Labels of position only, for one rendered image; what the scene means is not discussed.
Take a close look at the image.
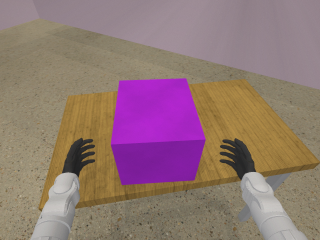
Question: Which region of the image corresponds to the robot left hand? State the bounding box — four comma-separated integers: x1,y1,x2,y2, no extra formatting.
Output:
62,138,95,177

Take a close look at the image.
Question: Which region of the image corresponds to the table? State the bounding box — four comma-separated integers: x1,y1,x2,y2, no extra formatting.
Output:
38,79,320,222

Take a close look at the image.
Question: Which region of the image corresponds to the robot right hand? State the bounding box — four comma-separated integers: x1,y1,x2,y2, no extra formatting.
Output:
219,138,256,180

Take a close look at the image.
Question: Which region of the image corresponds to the robot right forearm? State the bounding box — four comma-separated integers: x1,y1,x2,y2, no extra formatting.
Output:
240,172,308,240

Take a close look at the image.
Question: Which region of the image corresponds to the carton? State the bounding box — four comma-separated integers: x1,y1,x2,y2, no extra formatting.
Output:
111,78,206,185

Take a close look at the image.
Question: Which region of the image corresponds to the robot left forearm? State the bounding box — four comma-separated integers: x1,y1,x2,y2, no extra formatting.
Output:
30,172,80,240

